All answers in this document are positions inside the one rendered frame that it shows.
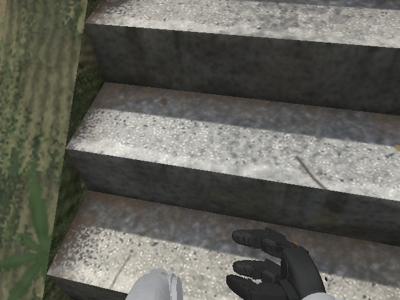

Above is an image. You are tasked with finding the robot left thigh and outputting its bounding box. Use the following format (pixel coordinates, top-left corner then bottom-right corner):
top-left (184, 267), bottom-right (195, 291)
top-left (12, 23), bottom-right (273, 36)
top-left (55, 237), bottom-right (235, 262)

top-left (125, 272), bottom-right (183, 300)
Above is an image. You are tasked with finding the robot right hand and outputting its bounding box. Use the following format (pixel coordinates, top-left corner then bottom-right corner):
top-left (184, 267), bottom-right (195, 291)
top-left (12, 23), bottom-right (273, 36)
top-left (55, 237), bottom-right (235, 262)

top-left (226, 227), bottom-right (327, 300)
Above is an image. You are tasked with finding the robot left shin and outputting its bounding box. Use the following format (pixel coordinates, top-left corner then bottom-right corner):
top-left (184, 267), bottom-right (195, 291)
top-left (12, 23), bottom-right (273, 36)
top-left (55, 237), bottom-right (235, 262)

top-left (149, 267), bottom-right (169, 276)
